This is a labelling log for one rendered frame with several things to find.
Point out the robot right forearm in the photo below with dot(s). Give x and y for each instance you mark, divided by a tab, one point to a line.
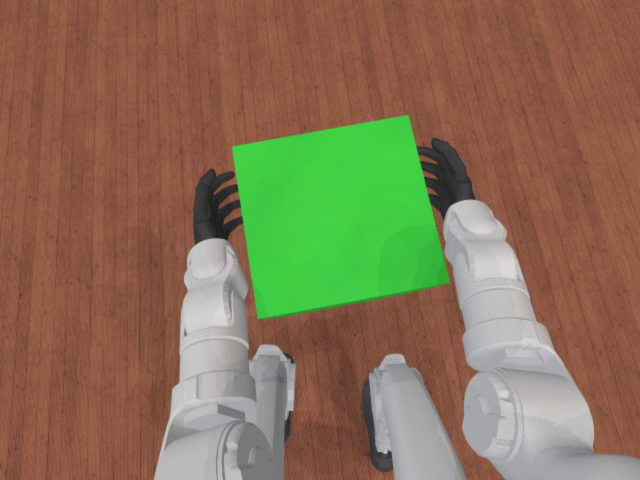
501	327

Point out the robot left hand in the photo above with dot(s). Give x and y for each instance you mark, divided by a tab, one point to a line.
208	219

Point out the robot left upper arm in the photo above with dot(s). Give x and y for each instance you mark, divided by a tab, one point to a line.
237	450

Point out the carton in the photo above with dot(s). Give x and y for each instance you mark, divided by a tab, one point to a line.
337	217

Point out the robot left forearm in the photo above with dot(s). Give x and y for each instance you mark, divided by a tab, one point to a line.
215	386

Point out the robot right upper arm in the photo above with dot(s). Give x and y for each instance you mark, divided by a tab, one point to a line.
536	426

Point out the right robot thigh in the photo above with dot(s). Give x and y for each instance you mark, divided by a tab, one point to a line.
420	446

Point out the robot right shin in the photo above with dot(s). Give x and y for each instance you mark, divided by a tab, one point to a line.
382	440

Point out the robot right hand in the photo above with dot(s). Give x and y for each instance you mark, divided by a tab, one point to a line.
452	183

